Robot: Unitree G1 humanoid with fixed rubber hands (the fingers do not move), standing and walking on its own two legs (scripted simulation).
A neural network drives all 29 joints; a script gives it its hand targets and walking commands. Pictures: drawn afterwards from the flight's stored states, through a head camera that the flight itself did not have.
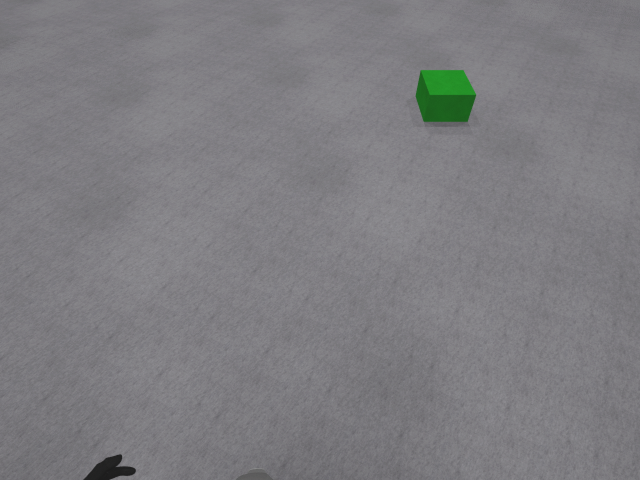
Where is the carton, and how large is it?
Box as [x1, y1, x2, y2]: [416, 70, 475, 121]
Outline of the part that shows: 421,70 416,91 416,98 423,120 467,121 475,97 475,93 463,70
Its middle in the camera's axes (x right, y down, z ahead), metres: +0.74 -0.87 +2.27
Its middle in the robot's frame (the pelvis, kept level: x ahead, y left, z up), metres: +2.26 -0.55 -0.68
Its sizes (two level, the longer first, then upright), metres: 0.294 0.255 0.165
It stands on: the floor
